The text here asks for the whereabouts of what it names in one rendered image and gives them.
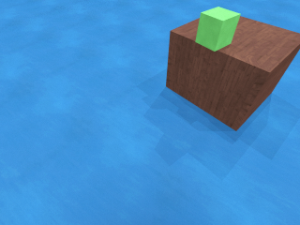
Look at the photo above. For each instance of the carton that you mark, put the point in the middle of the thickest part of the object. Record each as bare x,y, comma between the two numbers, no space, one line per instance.
216,28

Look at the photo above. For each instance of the pedestal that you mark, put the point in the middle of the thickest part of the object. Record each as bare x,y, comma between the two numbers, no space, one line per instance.
231,83

